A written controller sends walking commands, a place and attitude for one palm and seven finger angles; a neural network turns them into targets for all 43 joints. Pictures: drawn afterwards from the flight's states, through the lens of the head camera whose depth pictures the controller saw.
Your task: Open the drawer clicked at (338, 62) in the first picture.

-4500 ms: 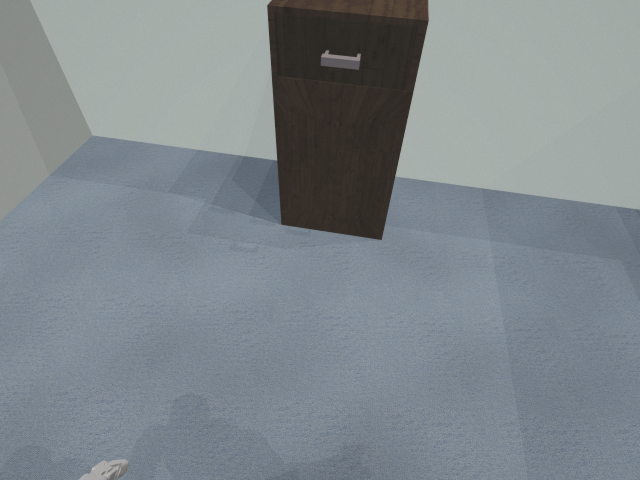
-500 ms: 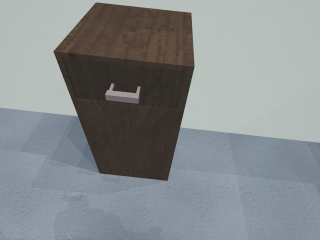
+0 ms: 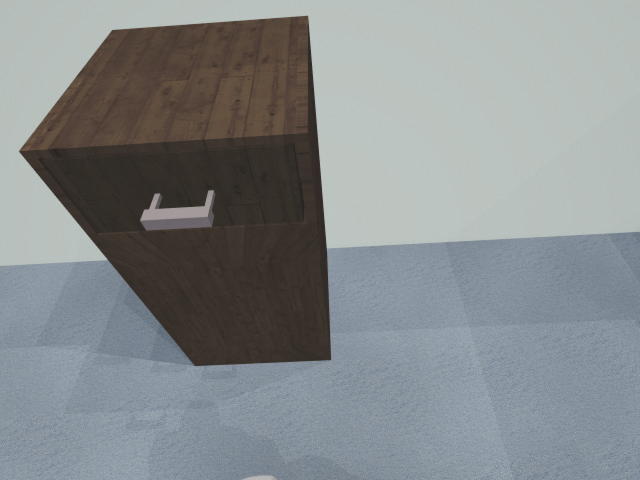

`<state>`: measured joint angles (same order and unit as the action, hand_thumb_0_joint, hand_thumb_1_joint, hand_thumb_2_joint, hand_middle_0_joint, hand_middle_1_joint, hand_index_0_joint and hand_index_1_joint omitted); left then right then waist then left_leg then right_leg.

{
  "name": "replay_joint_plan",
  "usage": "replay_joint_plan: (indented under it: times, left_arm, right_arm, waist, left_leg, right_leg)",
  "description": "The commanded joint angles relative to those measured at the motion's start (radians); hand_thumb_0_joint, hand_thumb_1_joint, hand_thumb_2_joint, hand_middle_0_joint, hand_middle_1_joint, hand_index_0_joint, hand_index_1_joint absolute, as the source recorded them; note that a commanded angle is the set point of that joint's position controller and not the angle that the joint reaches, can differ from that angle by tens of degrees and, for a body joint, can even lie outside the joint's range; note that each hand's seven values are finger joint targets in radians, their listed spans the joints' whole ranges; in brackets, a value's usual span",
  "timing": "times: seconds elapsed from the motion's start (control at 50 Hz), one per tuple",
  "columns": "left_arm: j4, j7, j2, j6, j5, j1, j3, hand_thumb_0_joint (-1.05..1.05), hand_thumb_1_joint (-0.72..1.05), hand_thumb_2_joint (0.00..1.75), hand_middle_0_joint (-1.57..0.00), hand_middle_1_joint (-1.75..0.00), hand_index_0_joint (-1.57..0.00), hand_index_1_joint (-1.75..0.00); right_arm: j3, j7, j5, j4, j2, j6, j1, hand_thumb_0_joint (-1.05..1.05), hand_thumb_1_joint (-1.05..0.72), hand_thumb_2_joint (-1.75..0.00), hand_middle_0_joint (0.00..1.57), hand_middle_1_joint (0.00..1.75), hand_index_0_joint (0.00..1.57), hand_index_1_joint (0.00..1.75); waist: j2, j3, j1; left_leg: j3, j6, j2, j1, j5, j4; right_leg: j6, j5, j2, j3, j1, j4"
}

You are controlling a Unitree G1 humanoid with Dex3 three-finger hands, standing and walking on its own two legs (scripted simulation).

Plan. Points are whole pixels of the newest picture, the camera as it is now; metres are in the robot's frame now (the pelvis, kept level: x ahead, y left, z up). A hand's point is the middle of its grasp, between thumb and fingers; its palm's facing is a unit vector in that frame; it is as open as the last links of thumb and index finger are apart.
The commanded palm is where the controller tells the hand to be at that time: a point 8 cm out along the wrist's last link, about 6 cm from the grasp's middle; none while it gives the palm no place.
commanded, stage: come to a stop and stand still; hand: left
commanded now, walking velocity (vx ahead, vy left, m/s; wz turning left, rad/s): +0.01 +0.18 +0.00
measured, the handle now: (181, 208) +0.52 +0.27 +0.01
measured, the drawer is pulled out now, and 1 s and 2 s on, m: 0.00 0.00 0.00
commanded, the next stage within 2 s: look again from close up in 0.86 s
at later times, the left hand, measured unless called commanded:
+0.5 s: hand out of the picture -0.05 +0.22 -0.17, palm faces +0.11 -0.97 -0.22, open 7.3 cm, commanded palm none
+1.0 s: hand out of the picture -0.06 +0.20 -0.17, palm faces +0.04 -0.98 -0.19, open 7.3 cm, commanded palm none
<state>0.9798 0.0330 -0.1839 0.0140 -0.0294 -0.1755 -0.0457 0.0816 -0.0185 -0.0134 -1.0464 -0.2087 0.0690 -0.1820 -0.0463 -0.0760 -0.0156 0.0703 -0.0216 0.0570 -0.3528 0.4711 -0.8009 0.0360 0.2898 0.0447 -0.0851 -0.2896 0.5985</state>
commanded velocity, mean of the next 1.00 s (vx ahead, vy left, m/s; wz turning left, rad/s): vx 0.01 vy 0.03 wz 0.00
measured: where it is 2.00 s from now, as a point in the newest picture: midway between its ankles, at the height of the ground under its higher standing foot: outside the picture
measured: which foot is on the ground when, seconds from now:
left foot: up 0.00-0.42, down 0.44-1.00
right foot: down 0.00-0.44, up 0.46-0.62, down 0.64-1.00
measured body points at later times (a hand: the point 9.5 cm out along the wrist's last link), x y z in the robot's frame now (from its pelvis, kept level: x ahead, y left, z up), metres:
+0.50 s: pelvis -0.05 +0.03 +0.01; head -0.05 +0.04 +0.46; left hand -0.06 +0.27 -0.15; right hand -0.01 -0.21 -0.14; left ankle -0.09 +0.15 -0.73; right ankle +0.01 -0.09 -0.72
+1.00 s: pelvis -0.06 +0.03 +0.01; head -0.05 +0.03 +0.46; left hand -0.06 +0.25 -0.15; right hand -0.07 -0.18 -0.15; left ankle -0.09 +0.15 -0.73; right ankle -0.06 -0.09 -0.73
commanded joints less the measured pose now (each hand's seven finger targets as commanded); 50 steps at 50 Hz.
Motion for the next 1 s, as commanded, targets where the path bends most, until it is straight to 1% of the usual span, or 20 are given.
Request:
replay_joint_plan:
  times: [0.0,0.14,0.26,0.32,0.36,0.38,0.42,0.44,0.48,0.52,0.56,0.62,0.66,0.7,0.72,0.8,0.92,0.94,0.96,0.98]
  left_arm:
    - [-0.053,0.012,-0.163,-0.008,0.005,-0.018,-0.037,0.00,0.90,0.90,-0.20,-0.30,-0.20,-0.30]
    - [-0.031,0.013,-0.170,-0.017,0.005,-0.095,-0.046,0.00,0.90,0.90,-0.20,-0.30,-0.20,-0.30]
    - [-0.011,0.003,-0.185,-0.011,-0.004,-0.106,-0.052,0.00,0.90,0.90,-0.20,-0.30,-0.20,-0.30]
    - [-0.005,0.001,-0.187,-0.003,-0.004,-0.063,-0.052,0.00,0.90,0.90,-0.20,-0.30,-0.20,-0.30]
    - [0.009,-0.001,-0.168,0.004,0.004,-0.036,-0.047,0.00,0.90,0.90,-0.20,-0.30,-0.20,-0.30]
    - [0.013,-0.003,-0.140,0.007,0.009,-0.039,-0.037,0.00,0.90,0.90,-0.20,-0.30,-0.20,-0.30]
    - [0.009,-0.010,-0.054,0.013,0.019,-0.057,-0.019,0.00,0.90,0.90,-0.20,-0.30,-0.20,-0.30]
    - [0.018,-0.013,-0.050,0.010,0.013,-0.060,-0.016,0.00,0.90,0.90,-0.20,-0.30,-0.20,-0.30]
    - [0.059,-0.018,-0.048,0.017,0.002,-0.102,-0.012,0.00,0.90,0.90,-0.20,-0.30,-0.20,-0.30]
    - [0.085,-0.020,-0.045,0.013,0.004,-0.134,-0.004,0.00,0.90,0.90,-0.20,-0.30,-0.20,-0.30]
    - [0.090,-0.017,-0.034,-0.003,0.010,-0.128,0.009,0.00,0.90,0.90,-0.20,-0.30,-0.20,-0.30]
    - [0.125,-0.005,-0.051,-0.024,0.018,-0.167,0.015,0.00,0.90,0.90,-0.20,-0.30,-0.20,-0.30]
    - [0.138,0.002,-0.076,-0.031,0.020,-0.192,0.018,0.00,0.90,0.90,-0.20,-0.30,-0.20,-0.30]
    - [0.148,0.006,-0.066,-0.032,0.021,-0.176,0.018,0.00,0.90,0.90,-0.20,-0.30,-0.20,-0.30]
    - [0.147,0.007,-0.055,-0.032,0.023,-0.167,0.022,0.00,0.90,0.90,-0.20,-0.30,-0.20,-0.30]
    - [0.143,0.007,-0.041,-0.023,0.022,-0.146,0.025,0.00,0.90,0.90,-0.20,-0.30,-0.20,-0.30]
    - [0.150,0.006,-0.038,-0.018,0.022,-0.156,0.027,0.00,0.90,0.90,-0.20,-0.30,-0.20,-0.30]
    - [0.174,0.046,-0.080,-0.055,0.008,-0.242,0.033,0.00,0.90,0.90,-0.20,-0.30,-0.20,-0.30]
    - [0.126,0.037,-0.115,-0.066,0.016,-0.207,0.025,0.00,0.90,0.90,-0.20,-0.30,-0.20,-0.30]
    - [0.110,0.024,-0.121,-0.065,0.017,-0.163,0.025,0.00,0.90,0.90,-0.20,-0.30,-0.20,-0.30]
  right_arm:
    - [0.003,0.007,-0.004,0.042,-0.048,-0.011,-0.058,0.00,-0.90,-0.90,0.20,0.30,0.20,0.30]
    - [-0.006,0.012,-0.006,0.053,-0.057,-0.019,-0.042,0.00,-0.90,-0.90,0.20,0.30,0.20,0.30]
    - [-0.016,0.014,0.000,0.054,-0.041,-0.029,-0.057,0.00,-0.90,-0.90,0.20,0.30,0.20,0.30]
    - [-0.022,0.012,0.002,0.030,-0.030,-0.037,-0.133,0.00,-0.90,-0.90,0.20,0.30,0.20,0.30]
    - [-0.029,0.006,0.004,-0.007,-0.020,-0.049,-0.224,0.00,-0.90,-0.90,0.20,0.30,0.20,0.30]
    - [-0.030,0.003,0.004,-0.013,-0.032,-0.054,-0.236,0.00,-0.90,-0.90,0.20,0.30,0.20,0.30]
    - [-0.023,-0.005,-0.012,0.022,-0.121,-0.061,-0.174,0.00,-0.90,-0.90,0.20,0.30,0.20,0.30]
    - [-0.029,-0.009,-0.012,0.046,-0.130,-0.059,-0.098,0.00,-0.90,-0.90,0.20,0.30,0.20,0.30]
    - [-0.040,-0.016,-0.007,0.047,-0.100,-0.068,-0.009,0.00,-0.90,-0.90,0.20,0.30,0.20,0.30]
    - [-0.051,-0.023,-0.005,0.031,-0.079,-0.071,-0.019,0.00,-0.90,-0.90,0.20,0.30,0.20,0.30]
    - [-0.053,-0.027,-0.005,0.002,-0.070,-0.076,-0.078,0.00,-0.90,-0.90,0.20,0.30,0.20,0.30]
    - [-0.056,-0.031,0.007,-0.034,-0.047,-0.092,-0.152,0.00,-0.90,-0.90,0.20,0.30,0.20,0.30]
    - [-0.058,-0.028,0.013,-0.040,-0.029,-0.099,-0.164,0.00,-0.90,-0.90,0.20,0.30,0.20,0.30]
    - [-0.058,-0.027,0.010,-0.051,-0.034,-0.089,-0.162,0.00,-0.90,-0.90,0.20,0.30,0.20,0.30]
    - [-0.059,-0.028,0.010,-0.056,-0.035,-0.090,-0.165,0.00,-0.90,-0.90,0.20,0.30,0.20,0.30]
    - [-0.069,-0.026,0.007,-0.078,-0.017,-0.088,-0.164,0.00,-0.90,-0.90,0.20,0.30,0.20,0.30]
    - [-0.074,-0.026,0.004,-0.089,-0.002,-0.084,-0.176,0.00,-0.90,-0.90,0.20,0.30,0.20,0.30]
    - [-0.072,-0.009,0.012,-0.010,-0.042,-0.105,-0.066,0.00,-0.90,-0.90,0.20,0.30,0.20,0.30]
    - [-0.070,-0.006,0.006,0.016,0.006,-0.092,-0.141,0.00,-0.90,-0.90,0.20,0.30,0.20,0.30]
    - [-0.074,-0.001,-0.003,0.007,0.008,-0.085,-0.143,0.00,-0.90,-0.90,0.20,0.30,0.20,0.30]
  waist:
    - [0.193,0.059,0.020]
    - [0.180,0.101,0.067]
    - [0.217,0.107,0.076]
    - [0.215,0.107,0.036]
    - [0.204,0.119,-0.006]
    - [0.138,0.106,-0.010]
    - [-0.172,0.009,0.012]
    - [-0.159,-0.039,0.035]
    - [-0.193,-0.037,0.068]
    - [-0.163,-0.053,0.068]
    - [-0.108,-0.028,0.047]
    - [0.003,0.055,0.032]
    - [0.021,0.109,0.023]
    - [0.143,0.121,0.019]
    - [0.155,0.113,0.015]
    - [0.075,0.019,0.021]
    - [0.018,-0.029,0.025]
    - [0.081,-0.030,0.063]
    - [0.073,0.049,0.004]
    - [0.031,0.019,0.010]
  left_leg:
    - [-0.094,0.001,-0.016,-0.085,-0.033,-0.293]
    - [-0.089,-0.030,-0.019,-0.109,-0.060,-0.139]
    - [-0.053,-0.007,-0.033,0.000,-0.029,0.068]
    - [-0.023,0.007,-0.045,0.115,-0.081,0.204]
    - [-0.005,0.020,-0.056,0.269,-0.189,0.394]
    - [-0.044,0.028,-0.025,0.311,-0.181,0.459]
    - [-0.328,0.105,0.213,0.110,0.060,0.671]
    - [-0.356,0.137,0.243,-0.027,0.094,0.717]
    - [-0.263,0.132,0.182,-0.089,0.044,0.715]
    - [-0.195,0.129,0.143,-0.012,-0.120,0.654]
    - [-0.164,0.126,0.121,0.124,-0.359,0.562]
    - [-0.121,0.079,0.080,0.198,-0.625,0.416]
    - [-0.101,0.051,0.048,0.206,-0.563,0.407]
    - [-0.089,0.039,0.052,0.220,-0.543,0.395]
    - [-0.091,0.038,0.052,0.230,-0.515,0.408]
    - [-0.098,0.041,0.051,0.179,-0.391,0.461]
    - [-0.102,0.039,0.045,0.146,-0.304,0.487]
    - [-0.055,0.011,0.049,0.079,-0.389,0.264]
    - [-0.071,0.018,0.001,0.098,-0.147,0.294]
    - [-0.067,0.027,-0.002,0.114,-0.155,0.320]
  right_leg:
    - [0.127,-0.349,0.273,0.253,0.044,-0.296]
    - [0.128,-0.285,0.283,0.265,0.204,-0.318]
    - [0.129,-0.076,0.263,0.291,0.158,-0.374]
    - [0.099,0.051,0.229,0.262,0.071,-0.396]
    - [0.042,0.114,0.179,0.216,-0.017,-0.365]
    - [0.011,0.146,0.134,0.178,-0.074,-0.304]
    - [-0.043,0.091,0.013,0.023,-0.112,-0.077]
    - [-0.042,0.064,0.008,0.032,-0.057,0.009]
    - [-0.042,0.049,0.012,0.052,0.017,0.114]
    - [-0.045,0.043,0.011,0.066,-0.020,0.125]
    - [-0.051,0.034,0.011,0.060,-0.033,-0.018]
    - [-0.042,-0.276,0.045,0.109,0.114,-0.214]
    - [-0.019,-0.433,0.101,0.130,0.179,-0.197]
    - [-0.012,-0.465,0.083,0.129,0.175,-0.175]
    - [-0.014,-0.436,0.082,0.122,0.160,-0.186]
    - [-0.021,-0.233,0.065,0.123,0.117,-0.232]
    - [-0.019,-0.152,0.053,0.130,0.101,-0.261]
    - [-0.020,-0.591,0.118,0.169,0.104,-0.206]
    - [0.015,-0.396,0.161,0.223,0.120,-0.226]
    - [0.030,-0.208,0.135,0.201,0.074,-0.228]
